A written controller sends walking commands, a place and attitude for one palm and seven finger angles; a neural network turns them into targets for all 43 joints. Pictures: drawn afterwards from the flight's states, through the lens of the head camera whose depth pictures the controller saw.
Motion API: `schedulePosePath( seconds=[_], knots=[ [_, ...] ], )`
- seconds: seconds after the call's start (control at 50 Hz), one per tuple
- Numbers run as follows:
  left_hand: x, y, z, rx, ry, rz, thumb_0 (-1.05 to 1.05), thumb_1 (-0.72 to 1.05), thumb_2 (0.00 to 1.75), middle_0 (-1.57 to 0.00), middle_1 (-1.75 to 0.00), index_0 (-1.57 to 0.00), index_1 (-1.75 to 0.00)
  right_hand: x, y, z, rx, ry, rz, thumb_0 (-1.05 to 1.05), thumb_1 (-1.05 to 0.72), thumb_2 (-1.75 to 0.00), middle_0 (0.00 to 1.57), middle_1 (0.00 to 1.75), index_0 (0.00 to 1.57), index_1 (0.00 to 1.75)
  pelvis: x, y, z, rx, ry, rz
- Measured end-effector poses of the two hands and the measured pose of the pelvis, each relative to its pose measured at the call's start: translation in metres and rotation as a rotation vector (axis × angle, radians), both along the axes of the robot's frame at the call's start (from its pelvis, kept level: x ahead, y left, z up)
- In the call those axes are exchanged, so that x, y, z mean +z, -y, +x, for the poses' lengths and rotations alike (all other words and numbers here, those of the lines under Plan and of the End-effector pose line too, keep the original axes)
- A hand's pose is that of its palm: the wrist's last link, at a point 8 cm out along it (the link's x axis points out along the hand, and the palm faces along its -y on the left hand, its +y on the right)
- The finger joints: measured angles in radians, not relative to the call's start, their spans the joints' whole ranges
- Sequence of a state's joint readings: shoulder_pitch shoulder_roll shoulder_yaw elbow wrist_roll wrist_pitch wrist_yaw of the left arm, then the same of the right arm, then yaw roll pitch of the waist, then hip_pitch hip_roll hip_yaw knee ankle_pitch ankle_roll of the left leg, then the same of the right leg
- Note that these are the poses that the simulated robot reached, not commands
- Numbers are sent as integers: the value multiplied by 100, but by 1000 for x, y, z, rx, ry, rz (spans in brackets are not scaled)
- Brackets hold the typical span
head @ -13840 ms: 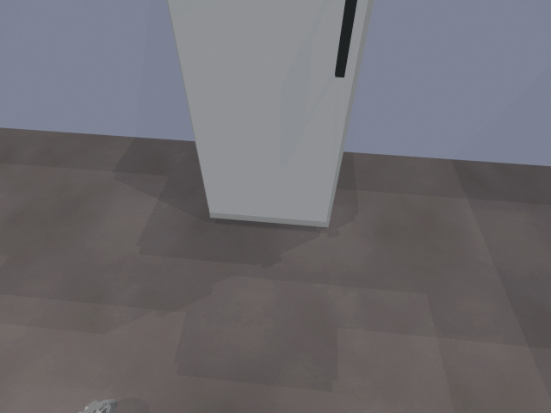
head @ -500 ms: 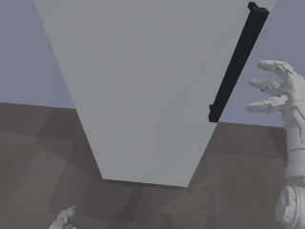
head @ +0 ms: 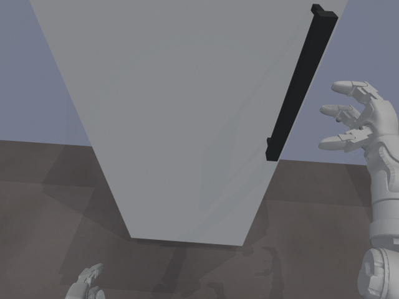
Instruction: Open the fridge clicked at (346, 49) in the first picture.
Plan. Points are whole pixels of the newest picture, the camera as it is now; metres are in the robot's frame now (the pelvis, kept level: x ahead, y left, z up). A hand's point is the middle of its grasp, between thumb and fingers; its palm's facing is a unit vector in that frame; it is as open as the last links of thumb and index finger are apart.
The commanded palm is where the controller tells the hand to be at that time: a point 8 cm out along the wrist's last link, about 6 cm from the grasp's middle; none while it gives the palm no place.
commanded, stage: move the hooked fingers beside the handle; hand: right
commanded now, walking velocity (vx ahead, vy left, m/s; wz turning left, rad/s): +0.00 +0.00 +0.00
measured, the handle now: (289, 96) +0.47 -0.14 +0.20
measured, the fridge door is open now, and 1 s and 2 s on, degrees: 0 0 0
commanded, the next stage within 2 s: feel for the door with the fingertips in 0.32 s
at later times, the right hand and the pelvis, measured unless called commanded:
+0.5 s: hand (330, 116) +0.42 -0.21 +0.19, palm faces +0.03 +1.00 -0.01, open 14.0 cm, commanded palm +0.39 -0.25 +0.20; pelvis +0.00 +0.00 +0.00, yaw +0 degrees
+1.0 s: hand (314, 113) +0.42 -0.17 +0.20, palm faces +0.03 +1.00 +0.01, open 14.0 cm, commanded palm +0.40 -0.23 +0.20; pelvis -0.01 +0.01 +0.00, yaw +0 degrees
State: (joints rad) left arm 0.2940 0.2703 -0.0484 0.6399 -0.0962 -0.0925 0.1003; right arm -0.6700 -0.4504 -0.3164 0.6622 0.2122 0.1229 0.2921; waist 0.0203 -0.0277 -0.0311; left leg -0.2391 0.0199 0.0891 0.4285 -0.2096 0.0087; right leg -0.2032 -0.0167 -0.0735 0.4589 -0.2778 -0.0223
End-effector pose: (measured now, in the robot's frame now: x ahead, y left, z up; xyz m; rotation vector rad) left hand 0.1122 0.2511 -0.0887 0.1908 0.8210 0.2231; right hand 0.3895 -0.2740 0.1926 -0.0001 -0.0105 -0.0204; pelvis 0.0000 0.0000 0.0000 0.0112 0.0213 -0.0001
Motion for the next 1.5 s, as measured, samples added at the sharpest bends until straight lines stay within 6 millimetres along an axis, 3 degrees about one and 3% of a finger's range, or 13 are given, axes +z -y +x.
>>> schedulePosePath(
  seconds=[0.2, 0.48, 0.6, 0.84, 0.98, 1.16, 1.5],
  knots=[
    [2, 12, 13, -26, 27, -20, 1, 90, 89, -20, -30, -20, -30, 2, -15, 7, 14, -3, 9, -1, 50, -30, 30, 120, 30, 120, 0, 2, -1, 1, 0, -2],
    [-4, 1, -12, 13, -44, -10, 2, 90, 89, -20, -30, -20, -30, 0, -12, 8, -10, -11, -6, -1, 50, -30, 30, 120, 30, 120, 1, -1, -1, 6, 2, -2],
    [-6, -4, -17, 17, -58, -4, 2, 90, 89, -20, -30, -20, -30, 2, -24, 8, 19, 1, 10, -1, 50, -30, 30, 120, 30, 120, 1, -2, -1, 4, 3, -2],
    [-1, -1, -1, 0, -4, -27, 2, 90, 89, -20, -30, -20, -30, 1, -51, 3, 23, 4, 16, -1, 50, -30, 30, 120, 30, 120, 1, -5, -4, 8, 16, -5],
    [1, 0, 4, -9, 14, -29, 2, 90, 89, -20, -30, -20, -30, 3, -48, 6, -14, -13, 9, -1, 50, -30, 30, 120, 30, 120, 1, -9, -7, 7, 17, -6],
    [-3, -9, -12, 10, -27, -11, 1, 90, 89, -20, -30, -20, -30, 6, -36, 9, -11, -13, 8, -1, 50, -30, 30, 120, 30, 120, 1, -10, -9, 3, 11, -5],
    [-12, -10, -48, 37, -108, 0, 2, 90, 89, -20, -30, -20, -30, 6, -40, 19, -6, -1, 13, -1, 50, -30, 32, 123, 32, 122, 0, -5, -14, 3, -2, -4]
  ],
)
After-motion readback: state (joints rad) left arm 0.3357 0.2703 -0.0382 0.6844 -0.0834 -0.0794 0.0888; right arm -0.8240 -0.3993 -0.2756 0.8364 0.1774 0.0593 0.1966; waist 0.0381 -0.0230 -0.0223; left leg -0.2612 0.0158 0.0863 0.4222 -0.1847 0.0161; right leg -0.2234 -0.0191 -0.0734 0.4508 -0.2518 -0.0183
